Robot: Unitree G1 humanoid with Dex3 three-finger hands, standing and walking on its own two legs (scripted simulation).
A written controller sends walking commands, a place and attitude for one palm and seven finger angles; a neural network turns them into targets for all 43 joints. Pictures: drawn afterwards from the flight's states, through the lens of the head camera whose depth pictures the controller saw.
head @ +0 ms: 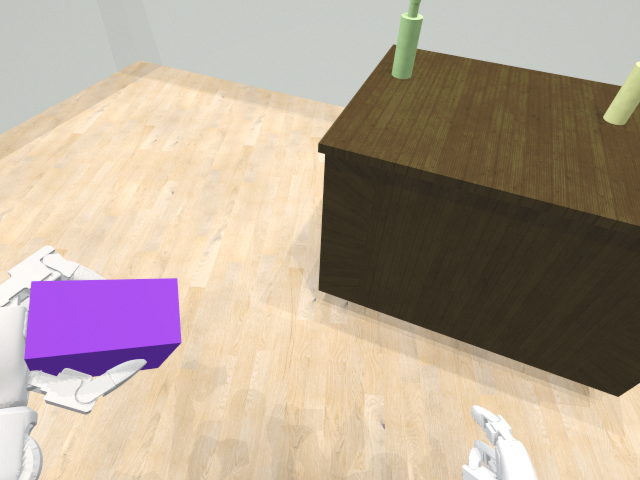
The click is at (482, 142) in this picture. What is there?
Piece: table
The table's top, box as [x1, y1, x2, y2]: [318, 44, 639, 236]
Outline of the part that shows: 318,143 319,152 639,236 639,102 623,125 611,124 602,118 603,114 621,86 417,49 411,76 407,79 398,79 391,75 395,45 393,44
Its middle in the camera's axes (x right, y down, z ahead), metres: +0.60 -0.31 +1.06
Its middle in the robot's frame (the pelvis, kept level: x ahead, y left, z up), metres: +1.04 -0.53 -0.06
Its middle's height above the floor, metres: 0.71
